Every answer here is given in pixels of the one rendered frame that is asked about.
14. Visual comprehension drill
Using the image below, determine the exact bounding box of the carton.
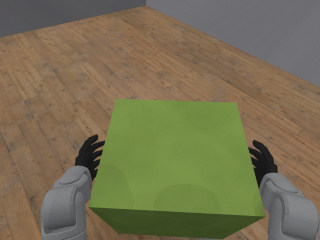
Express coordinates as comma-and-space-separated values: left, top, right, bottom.
88, 99, 266, 240

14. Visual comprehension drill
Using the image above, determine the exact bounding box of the left robot forearm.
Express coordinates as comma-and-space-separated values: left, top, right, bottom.
40, 165, 92, 240

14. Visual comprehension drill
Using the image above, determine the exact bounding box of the robot left hand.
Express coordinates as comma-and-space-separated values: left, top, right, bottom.
75, 134, 105, 182

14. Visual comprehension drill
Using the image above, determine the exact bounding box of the right robot forearm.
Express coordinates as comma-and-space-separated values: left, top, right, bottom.
259, 172, 320, 240

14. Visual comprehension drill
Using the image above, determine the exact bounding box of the robot right hand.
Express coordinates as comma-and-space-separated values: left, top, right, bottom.
248, 140, 278, 189

